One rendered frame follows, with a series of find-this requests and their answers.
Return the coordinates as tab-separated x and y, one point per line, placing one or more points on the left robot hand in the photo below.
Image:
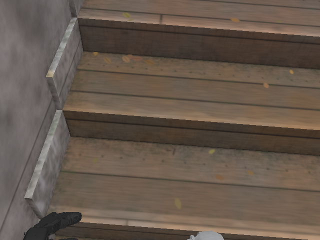
51	223

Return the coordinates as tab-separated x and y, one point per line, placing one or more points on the right robot thigh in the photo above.
206	235

